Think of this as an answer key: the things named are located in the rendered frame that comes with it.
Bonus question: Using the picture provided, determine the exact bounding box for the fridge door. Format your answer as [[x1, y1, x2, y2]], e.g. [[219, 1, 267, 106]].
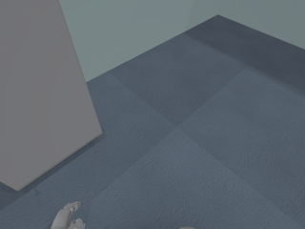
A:
[[0, 0, 101, 190]]

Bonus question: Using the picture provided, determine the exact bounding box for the robot left hand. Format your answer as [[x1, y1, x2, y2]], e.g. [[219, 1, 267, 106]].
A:
[[51, 201, 86, 229]]

